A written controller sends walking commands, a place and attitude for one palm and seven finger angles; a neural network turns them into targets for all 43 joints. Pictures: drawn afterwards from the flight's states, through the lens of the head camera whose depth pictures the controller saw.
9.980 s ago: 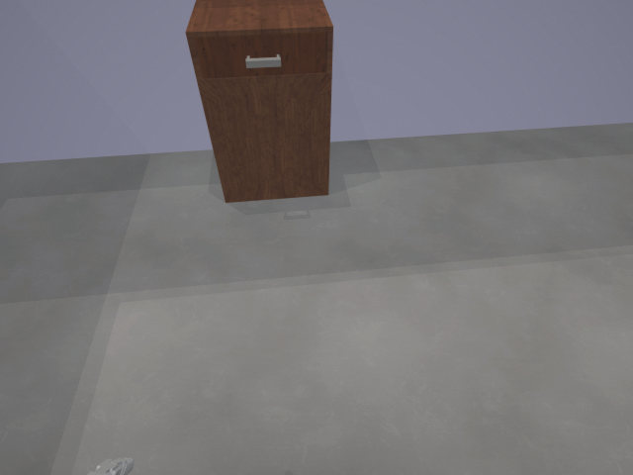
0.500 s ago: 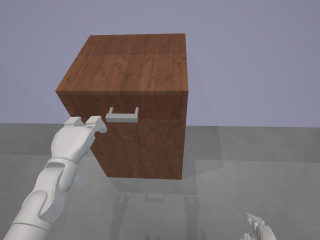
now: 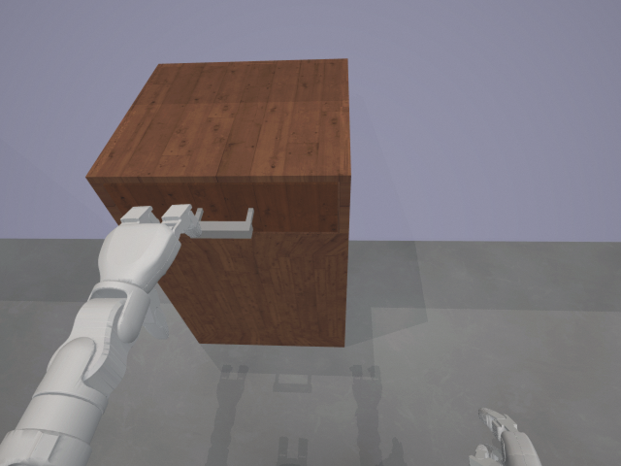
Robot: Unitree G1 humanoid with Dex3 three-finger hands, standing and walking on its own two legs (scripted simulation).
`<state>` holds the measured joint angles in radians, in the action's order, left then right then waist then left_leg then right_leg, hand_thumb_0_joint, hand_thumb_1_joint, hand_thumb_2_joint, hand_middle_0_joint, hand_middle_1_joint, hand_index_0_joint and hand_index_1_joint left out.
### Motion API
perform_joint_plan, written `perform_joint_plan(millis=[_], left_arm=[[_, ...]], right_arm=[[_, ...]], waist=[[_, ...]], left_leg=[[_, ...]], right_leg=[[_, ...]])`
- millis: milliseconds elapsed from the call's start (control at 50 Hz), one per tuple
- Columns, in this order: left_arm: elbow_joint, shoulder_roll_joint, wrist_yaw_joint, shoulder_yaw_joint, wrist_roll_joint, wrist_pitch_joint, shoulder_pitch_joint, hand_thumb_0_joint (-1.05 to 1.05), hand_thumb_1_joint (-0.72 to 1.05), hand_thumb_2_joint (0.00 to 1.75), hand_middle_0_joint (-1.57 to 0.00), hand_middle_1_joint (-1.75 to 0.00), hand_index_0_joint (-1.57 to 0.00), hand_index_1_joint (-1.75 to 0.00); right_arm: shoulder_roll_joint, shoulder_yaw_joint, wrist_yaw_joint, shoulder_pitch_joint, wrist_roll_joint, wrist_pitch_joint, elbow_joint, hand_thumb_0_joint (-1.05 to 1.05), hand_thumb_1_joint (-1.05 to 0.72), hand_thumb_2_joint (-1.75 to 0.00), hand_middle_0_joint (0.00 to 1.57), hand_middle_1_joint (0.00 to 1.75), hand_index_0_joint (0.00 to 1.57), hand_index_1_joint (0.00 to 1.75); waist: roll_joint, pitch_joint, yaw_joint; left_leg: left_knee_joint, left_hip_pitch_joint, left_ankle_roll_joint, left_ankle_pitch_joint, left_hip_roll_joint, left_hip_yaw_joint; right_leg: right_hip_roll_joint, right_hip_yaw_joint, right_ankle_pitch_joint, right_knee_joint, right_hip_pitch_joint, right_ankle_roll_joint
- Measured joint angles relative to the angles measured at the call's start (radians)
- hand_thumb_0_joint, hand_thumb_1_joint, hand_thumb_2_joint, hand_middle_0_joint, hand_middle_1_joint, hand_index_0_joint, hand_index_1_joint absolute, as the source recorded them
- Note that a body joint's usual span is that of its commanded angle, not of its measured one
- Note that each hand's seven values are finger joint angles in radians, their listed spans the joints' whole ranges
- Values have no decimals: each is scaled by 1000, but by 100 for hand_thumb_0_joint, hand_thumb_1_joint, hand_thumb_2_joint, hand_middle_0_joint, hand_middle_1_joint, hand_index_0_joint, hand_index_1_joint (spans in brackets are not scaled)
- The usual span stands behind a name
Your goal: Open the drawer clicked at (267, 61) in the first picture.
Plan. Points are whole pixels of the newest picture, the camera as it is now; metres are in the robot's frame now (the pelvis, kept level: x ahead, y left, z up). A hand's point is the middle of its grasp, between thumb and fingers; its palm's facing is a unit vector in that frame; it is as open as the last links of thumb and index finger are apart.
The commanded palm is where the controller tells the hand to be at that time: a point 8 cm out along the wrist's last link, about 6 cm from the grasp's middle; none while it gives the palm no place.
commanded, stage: move the hooked fingers above the handle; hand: left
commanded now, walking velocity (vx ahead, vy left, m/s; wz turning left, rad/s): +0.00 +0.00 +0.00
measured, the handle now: (222, 221) +0.55 +0.24 -0.08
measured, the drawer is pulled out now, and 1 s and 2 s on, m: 0.00 0.00 0.00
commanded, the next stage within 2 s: none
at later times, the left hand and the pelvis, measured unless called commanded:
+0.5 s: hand (176, 242) +0.41 +0.26 +0.03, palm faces -0.03 -0.04 -1.00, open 13.8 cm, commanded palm +0.40 +0.25 +0.08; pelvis +0.02 +0.01 -0.01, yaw -2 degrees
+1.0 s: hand (192, 237) +0.46 +0.26 -0.01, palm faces -0.14 +0.00 -0.99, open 13.8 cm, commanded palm +0.47 +0.24 +0.05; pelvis +0.00 +0.02 -0.03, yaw -2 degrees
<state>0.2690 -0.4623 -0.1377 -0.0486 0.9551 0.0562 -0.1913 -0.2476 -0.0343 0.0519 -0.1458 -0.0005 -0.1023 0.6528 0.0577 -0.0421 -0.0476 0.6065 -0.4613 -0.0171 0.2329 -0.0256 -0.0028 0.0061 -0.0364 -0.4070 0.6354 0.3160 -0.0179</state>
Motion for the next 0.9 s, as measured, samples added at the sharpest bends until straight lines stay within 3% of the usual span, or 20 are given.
perform_joint_plan(millis=[80, 160, 260, 360, 460, 560, 660, 760, 840, 900], left_arm=[[50, 11, -31, 5, 5, -44, -36, 0, -49, 30, -32, -120, -32, -120], [120, 21, -19, -18, 12, -89, -70, 0, -49, 30, -31, -120, -32, -120], [168, 25, -1, -33, 21, -52, -108, 0, -49, 30, -32, -120, -32, -120], [218, 20, -51, 2, 44, 3, -159, 0, -49, 30, -32, -120, -32, -120], [315, 7, -92, 34, 60, -41, -213, 0, -49, 30, -32, -120, -32, -120], [408, -2, -63, 7, 55, -78, -254, 0, -48, 30, -31, -120, -32, -120], [450, 3, -44, -17, 65, 3, -309, 0, -49, 30, -32, -120, -32, -120], [488, 9, -125, 25, 105, 75, -376, 0, -49, 30, -32, -120, -32, -120], [585, -1, -204, 61, 130, 12, -436, 0, -49, 30, -32, -120, -32, -120], [688, -18, -206, 56, 135, -69, -483, 1, -48, 30, -31, -120, -32, -120]], right_arm=[[-7, -12, -11, -16, -6, -12, 11, 1, -91, -90, 20, 30, 20, 30], [-9, -13, -15, -33, -9, -27, 15, 1, -91, -90, 20, 30, 20, 30], [-2, -17, -7, -56, -3, -33, 18, 1, -91, -90, 20, 30, 20, 30], [4, -27, -4, -74, 0, -37, 25, 1, -91, -90, 20, 30, 20, 30], [1, -33, -17, -97, -4, -47, 27, 1, -91, -90, 20, 30, 20, 30], [-1, -35, -21, -123, -7, -55, 29, 1, -91, -90, 20, 30, 20, 30], [3, -40, -12, -136, 1, -51, 35, 1, -91, -90, 20, 30, 21, 30], [5, -45, -17, -139, 12, -45, 39, 1, -91, -90, 20, 30, 21, 30], [4, -42, -33, -146, 16, -53, 38, 1, -91, -90, 20, 30, 21, 30], [4, -36, -41, -157, 10, -59, 39, 1, -91, -90, 20, 30, 20, 30]], waist=[[7, -19, 5], [5, -29, 15], [-8, -33, 34], [-15, -47, 53], [-10, -65, 65], [-6, -70, 71], [-17, -67, 85], [-19, -87, 109], [-8, -104, 126], [-2, -104, 134]], left_leg=[[23, -33, 1, 16, 2, -3], [36, -55, 5, 26, 4, -9], [58, -83, 8, 40, 4, -14], [93, -122, 10, 61, -2, -20], [115, -158, 14, 72, -6, -28], [122, -177, 19, 74, -4, -26], [147, -213, 22, 78, -3, -19], [198, -283, 24, 92, -11, -21], [227, -331, 26, 99, -18, -27], [229, -349, 28, 94, -20, -29]], right_leg=[[3, 3, -14, 20, 32, 3], [6, 9, -23, 34, 56, 7], [7, 14, -34, 51, 82, 9], [2, 23, -45, 75, 119, 12], [0, 31, -49, 90, 155, 16], [2, 30, -48, 89, 170, 21], [2, 23, -52, 107, 199, 24], [-4, 28, -63, 156, 270, 25], [-10, 35, -67, 186, 322, 27], [-12, 38, -63, 191, 342, 28]])
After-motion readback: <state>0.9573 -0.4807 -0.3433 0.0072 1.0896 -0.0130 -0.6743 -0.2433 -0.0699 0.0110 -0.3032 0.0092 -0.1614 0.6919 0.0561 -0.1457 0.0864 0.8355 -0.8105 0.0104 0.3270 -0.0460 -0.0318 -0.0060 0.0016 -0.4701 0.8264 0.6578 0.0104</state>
